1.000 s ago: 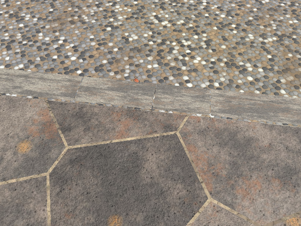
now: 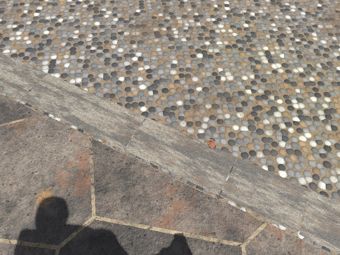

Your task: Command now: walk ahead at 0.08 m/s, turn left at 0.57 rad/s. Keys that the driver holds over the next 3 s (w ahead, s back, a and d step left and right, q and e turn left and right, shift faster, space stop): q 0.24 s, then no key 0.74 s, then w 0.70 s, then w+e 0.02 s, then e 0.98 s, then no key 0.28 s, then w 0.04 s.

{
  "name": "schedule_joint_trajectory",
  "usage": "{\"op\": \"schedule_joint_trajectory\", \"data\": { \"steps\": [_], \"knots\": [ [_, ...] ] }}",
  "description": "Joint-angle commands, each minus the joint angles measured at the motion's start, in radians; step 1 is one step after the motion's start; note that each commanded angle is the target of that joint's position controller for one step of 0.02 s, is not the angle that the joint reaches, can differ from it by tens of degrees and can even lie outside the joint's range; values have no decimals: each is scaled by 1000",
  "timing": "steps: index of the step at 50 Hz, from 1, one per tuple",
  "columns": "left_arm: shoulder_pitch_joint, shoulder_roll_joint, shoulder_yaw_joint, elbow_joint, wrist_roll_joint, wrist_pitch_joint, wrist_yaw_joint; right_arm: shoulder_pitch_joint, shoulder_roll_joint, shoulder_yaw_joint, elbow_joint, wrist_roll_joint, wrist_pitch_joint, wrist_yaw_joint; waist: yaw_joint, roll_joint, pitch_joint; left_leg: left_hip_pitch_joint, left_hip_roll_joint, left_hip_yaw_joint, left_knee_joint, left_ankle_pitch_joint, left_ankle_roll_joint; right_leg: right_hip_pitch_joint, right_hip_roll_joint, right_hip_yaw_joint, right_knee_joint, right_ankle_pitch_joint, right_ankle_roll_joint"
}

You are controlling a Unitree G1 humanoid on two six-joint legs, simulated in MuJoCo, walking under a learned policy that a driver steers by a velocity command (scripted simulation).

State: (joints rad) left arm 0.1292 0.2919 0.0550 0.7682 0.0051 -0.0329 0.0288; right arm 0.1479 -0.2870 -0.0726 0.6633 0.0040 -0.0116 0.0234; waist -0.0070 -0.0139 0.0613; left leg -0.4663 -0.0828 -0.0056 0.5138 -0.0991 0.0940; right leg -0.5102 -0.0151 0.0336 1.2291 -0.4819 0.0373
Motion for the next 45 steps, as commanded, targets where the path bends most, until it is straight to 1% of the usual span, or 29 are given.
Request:
{"op": "schedule_joint_trajectory", "data": {
  "steps": [1,3,4,6,9,12,14,16,17,18,19,20,21,22,23,24,26,28,30,31,32,33,34,35,36,37,38,40,45],
  "knots": [
    [93,94,30,-53,10,17,16,-16,-136,-39,-92,-12,-4,-17,45,80,-196,170,244,-330,-203,218,178,-39,-20,40,-89,80,7],
    [86,74,24,-57,11,19,24,5,-154,-46,-93,-10,-2,-30,37,92,-216,174,231,-322,-192,239,175,-34,-4,41,-177,99,23],
    [73,70,22,-61,10,21,26,13,-161,-49,-94,-6,2,-37,30,96,-227,184,230,-333,-190,195,171,-38,0,49,-211,114,31],
    [45,69,21,-71,7,26,27,10,-163,-50,-104,1,14,-50,18,111,-227,180,216,-359,-196,29,151,-38,5,62,-274,154,39],
    [6,70,22,-87,1,23,22,4,-161,-50,-115,0,29,-58,0,147,-197,155,198,-407,-209,-159,127,-13,20,69,-372,175,39],
    [0,75,25,-95,-6,7,12,17,-159,-51,-121,-3,39,-58,-15,174,-194,181,200,-460,-192,-161,118,37,38,69,-474,149,25],
    [29,79,27,-89,-11,-3,1,19,-147,-46,-124,-2,45,-56,-12,187,-205,215,208,-479,-159,-104,108,92,38,53,-570,148,6],
    [83,76,31,-75,-7,-10,-13,18,-130,-36,-123,9,53,-59,24,175,-199,179,171,-454,-103,-67,68,238,32,19,-784,272,-28],
    [99,118,42,-78,11,-10,-14,54,-99,-26,-118,7,53,-60,17,106,-198,103,121,-404,-24,-156,19,336,-79,101,-849,317,-68],
    [56,208,59,-97,35,-2,-10,94,-61,-17,-130,3,47,-56,-45,-162,-160,-57,-36,-214,170,-378,-45,384,-278,326,-899,475,-184],
    [70,184,59,-99,57,-2,-13,32,-135,-40,-152,-6,29,-54,3,-275,-135,-124,-58,-153,388,-525,-94,300,-393,491,-947,561,-323],
    [35,153,51,-119,44,-7,-10,34,-184,-58,-133,-6,24,-51,-1,-183,-129,-126,-35,-192,545,-482,-113,293,-369,444,-929,571,-329],
    [-1,126,44,-123,25,-7,-7,62,-172,-60,-101,0,31,-51,-19,-121,-122,-126,-31,-188,609,-429,-130,299,-301,344,-902,581,-279],
    [-17,103,36,-127,8,-6,-6,85,-142,-54,-77,-4,42,-56,-24,-100,-119,-128,-27,-181,650,-388,-148,317,-253,279,-884,585,-243],
    [-18,83,27,-125,-1,-5,-6,94,-109,-44,-67,-5,51,-56,-22,-97,-115,-121,-23,-181,677,-359,-163,322,-235,243,-876,627,-239],
    [-15,69,19,-121,0,-1,-7,91,-79,-34,-65,-1,54,-55,-23,-98,-111,-90,-18,-158,647,-339,-173,310,-205,194,-878,642,-234],
    [-6,56,14,-114,6,8,-8,49,-39,-15,-78,4,54,-52,-8,-139,-120,-39,24,-97,471,-314,-188,343,-166,138,-870,627,-226],
    [25,77,19,-104,5,17,-8,-3,-9,2,-92,1,50,-46,29,-186,-132,61,61,-39,273,-339,-191,357,-158,128,-859,616,-229],
    [65,111,27,-91,0,24,-9,-6,-36,-6,-89,11,48,-43,48,-204,-132,123,58,-10,132,-326,-185,373,-182,167,-843,608,-245],
    [60,113,26,-90,-7,26,-10,19,-42,-9,-74,13,46,-42,33,-193,-128,171,55,0,17,-242,-172,367,-181,171,-827,608,-239],
    [64,103,21,-83,-17,25,-11,46,-41,-9,-57,9,43,-42,15,-176,-117,238,53,5,-132,-116,-151,346,-171,167,-815,611,-219],
    [95,93,17,-72,-18,16,-13,52,-57,-10,-53,-1,41,-43,17,-152,-122,318,74,-36,-187,-21,-125,309,-163,170,-813,586,-180],
    [106,74,8,-74,-2,1,-19,69,-99,-14,-61,-12,41,-50,25,-76,-162,425,153,-114,-147,146,-95,246,-139,143,-784,509,-125],
    [136,51,2,-78,18,-18,-31,60,-155,-28,-49,-18,43,-54,77,87,-176,433,202,-152,-56,225,-43,204,-53,48,-765,385,-72],
    [91,40,-5,-74,25,-24,-33,48,-83,-15,-42,-18,40,-44,44,132,-182,337,188,-146,-67,70,-16,273,-27,5,-760,304,-29],
    [42,57,-1,-74,21,-21,-34,34,-41,-3,-45,-23,35,-37,24,105,-140,294,167,-141,-83,-19,-27,276,-20,-2,-750,298,-13],
    [22,50,0,-72,17,-16,-31,31,-40,-2,-40,-28,30,-37,20,93,-115,263,155,-133,-88,-58,-43,276,-19,-6,-743,308,-15],
    [34,47,1,-68,13,-1,-24,34,-45,0,-35,-23,18,-37,24,102,-68,216,148,-129,-93,-75,-55,273,-20,-1,-741,326,-22],
    [58,36,3,-36,10,5,-15,49,-32,9,-23,-20,7,-43,27,71,-45,180,138,-127,-93,-118,-60,290,-20,0,-741,321,-20]
  ]
}}
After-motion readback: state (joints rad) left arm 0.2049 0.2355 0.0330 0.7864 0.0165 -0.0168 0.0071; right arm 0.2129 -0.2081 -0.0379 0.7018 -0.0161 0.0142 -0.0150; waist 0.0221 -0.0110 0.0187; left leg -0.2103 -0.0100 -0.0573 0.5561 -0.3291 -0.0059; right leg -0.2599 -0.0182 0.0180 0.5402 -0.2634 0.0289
